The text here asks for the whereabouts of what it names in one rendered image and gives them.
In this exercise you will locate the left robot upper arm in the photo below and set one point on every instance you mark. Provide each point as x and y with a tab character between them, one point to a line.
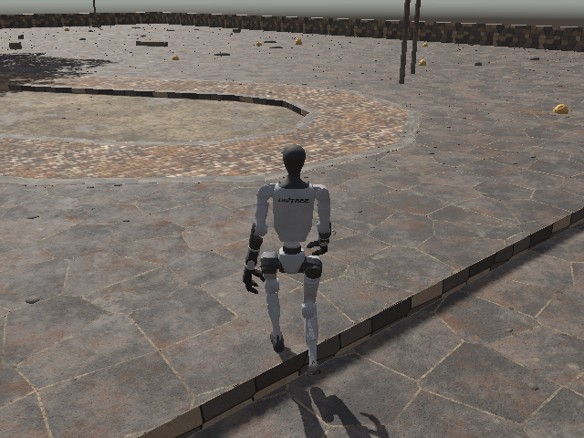
261	208

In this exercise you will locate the right robot hand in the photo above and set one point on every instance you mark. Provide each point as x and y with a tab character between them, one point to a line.
321	251

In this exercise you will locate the right robot forearm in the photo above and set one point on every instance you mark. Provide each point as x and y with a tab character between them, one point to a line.
323	239

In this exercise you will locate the left robot hand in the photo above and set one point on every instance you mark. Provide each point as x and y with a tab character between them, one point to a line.
247	279

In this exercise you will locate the robot right foot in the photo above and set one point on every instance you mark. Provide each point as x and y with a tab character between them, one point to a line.
313	369

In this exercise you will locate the left robot forearm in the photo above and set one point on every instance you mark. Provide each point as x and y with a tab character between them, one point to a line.
255	242

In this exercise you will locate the robot head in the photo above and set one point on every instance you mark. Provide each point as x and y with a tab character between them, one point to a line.
294	157

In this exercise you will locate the right robot upper arm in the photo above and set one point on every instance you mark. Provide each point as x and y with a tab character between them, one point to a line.
322	195

